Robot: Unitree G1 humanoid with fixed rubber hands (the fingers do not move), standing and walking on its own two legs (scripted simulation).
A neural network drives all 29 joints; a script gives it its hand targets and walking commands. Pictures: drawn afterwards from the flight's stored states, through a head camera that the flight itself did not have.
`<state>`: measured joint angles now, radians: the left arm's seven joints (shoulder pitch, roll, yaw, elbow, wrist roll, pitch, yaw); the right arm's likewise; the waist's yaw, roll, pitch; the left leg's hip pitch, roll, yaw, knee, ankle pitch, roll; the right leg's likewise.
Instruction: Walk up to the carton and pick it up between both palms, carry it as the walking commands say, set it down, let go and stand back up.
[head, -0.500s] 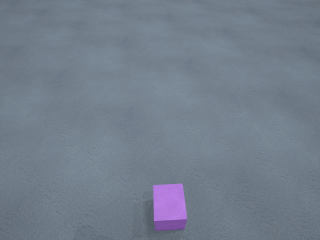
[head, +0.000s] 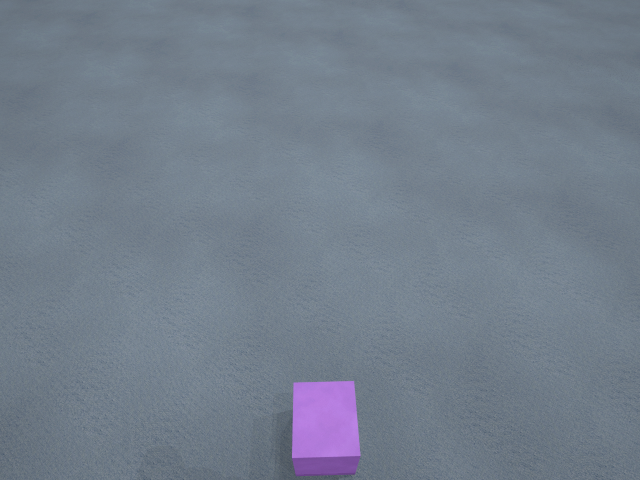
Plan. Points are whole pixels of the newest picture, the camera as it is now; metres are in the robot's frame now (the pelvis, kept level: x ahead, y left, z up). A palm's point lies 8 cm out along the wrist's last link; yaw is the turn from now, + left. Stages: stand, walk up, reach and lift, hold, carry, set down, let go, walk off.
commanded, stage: walk up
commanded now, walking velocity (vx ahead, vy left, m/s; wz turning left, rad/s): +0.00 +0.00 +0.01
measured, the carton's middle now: (324, 429) +0.40 +0.01 -0.67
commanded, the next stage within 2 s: stand in 0.28 s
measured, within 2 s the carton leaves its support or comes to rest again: neither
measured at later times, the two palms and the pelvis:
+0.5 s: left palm out of the picture +0.00 +0.25 -0.14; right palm out of the picture +0.06 -0.27 -0.11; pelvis -0.01 +0.00 +0.00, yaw +0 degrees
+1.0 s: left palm out of the picture -0.02 +0.26 -0.14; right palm out of the picture +0.04 -0.26 -0.11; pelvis -0.02 +0.00 +0.00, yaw +0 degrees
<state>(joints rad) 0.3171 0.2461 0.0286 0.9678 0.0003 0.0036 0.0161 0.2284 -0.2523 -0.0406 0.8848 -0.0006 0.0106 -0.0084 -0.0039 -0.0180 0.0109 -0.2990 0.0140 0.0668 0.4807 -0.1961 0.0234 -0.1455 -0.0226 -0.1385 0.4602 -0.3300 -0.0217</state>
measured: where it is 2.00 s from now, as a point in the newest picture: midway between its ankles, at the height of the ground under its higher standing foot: outside the picture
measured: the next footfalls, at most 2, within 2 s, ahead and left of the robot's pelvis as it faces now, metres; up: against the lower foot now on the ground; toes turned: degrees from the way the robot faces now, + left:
none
